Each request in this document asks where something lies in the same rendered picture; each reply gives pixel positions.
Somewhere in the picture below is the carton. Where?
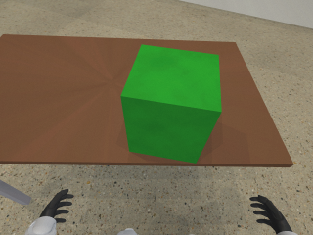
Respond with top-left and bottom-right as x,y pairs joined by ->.
120,44 -> 222,164

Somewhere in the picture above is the table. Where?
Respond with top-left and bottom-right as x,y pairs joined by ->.
0,34 -> 294,205

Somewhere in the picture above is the robot left hand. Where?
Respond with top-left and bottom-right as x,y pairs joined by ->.
39,189 -> 74,223

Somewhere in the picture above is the robot right hand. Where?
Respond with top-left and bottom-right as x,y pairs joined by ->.
249,195 -> 292,234

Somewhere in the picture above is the left robot forearm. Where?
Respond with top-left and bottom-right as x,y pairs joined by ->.
24,216 -> 57,235

